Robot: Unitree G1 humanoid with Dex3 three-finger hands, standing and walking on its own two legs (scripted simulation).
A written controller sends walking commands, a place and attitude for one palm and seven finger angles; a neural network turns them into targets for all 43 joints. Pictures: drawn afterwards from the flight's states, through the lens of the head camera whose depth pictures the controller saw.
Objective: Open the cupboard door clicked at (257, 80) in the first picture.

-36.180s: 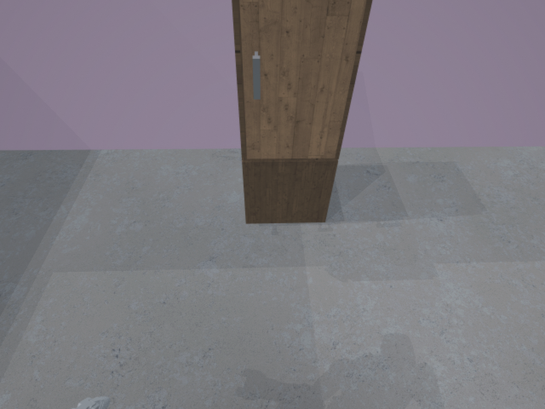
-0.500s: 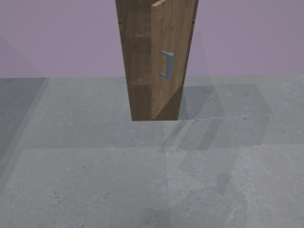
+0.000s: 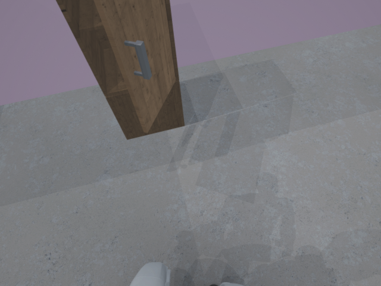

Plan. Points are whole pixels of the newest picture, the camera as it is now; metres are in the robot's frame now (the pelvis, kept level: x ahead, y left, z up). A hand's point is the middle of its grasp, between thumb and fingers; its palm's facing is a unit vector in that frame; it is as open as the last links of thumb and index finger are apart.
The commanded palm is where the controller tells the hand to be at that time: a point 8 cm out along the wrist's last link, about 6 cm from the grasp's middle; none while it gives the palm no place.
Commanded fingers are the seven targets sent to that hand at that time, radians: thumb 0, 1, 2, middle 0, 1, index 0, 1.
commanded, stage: walk to a spot facing it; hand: left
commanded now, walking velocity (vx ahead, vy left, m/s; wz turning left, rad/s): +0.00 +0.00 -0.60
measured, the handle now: (138, 60) +0.72 +0.22 +0.00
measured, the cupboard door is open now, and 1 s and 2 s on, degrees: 56 56 56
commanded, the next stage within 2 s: none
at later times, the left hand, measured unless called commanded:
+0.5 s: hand (100, 277) +0.14 +0.25 -0.18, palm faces -0.20 -0.95 -0.23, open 7.4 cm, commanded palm none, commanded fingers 0.00 0.90 0.90 -0.20 -0.30 -0.20 -0.30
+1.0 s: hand (177, 214) +0.29 +0.07 -0.16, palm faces -0.59 -0.78 -0.22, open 7.4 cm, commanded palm none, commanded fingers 0.00 0.90 0.90 -0.20 -0.30 -0.20 -0.30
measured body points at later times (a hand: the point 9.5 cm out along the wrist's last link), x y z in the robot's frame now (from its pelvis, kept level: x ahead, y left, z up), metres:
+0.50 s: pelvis +0.03 +0.05 +0.00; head +0.10 +0.06 +0.44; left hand +0.15 +0.30 -0.16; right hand +0.09 -0.22 -0.13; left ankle +0.04 +0.17 -0.74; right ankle -0.01 -0.06 -0.69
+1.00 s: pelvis +0.11 -0.04 +0.00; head +0.14 -0.07 +0.45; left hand +0.32 +0.11 -0.14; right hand -0.03 -0.27 -0.14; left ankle +0.20 +0.09 -0.67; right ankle +0.03 -0.10 -0.74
